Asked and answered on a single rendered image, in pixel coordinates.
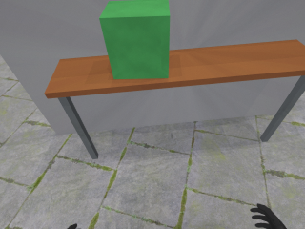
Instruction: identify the right robot hand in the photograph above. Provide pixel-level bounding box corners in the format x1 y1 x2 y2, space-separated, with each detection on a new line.
250 203 287 229

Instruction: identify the carton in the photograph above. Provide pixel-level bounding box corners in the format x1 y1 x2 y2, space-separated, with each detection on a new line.
99 0 171 79

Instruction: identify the table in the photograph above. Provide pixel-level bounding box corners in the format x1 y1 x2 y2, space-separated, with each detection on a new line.
44 39 305 159

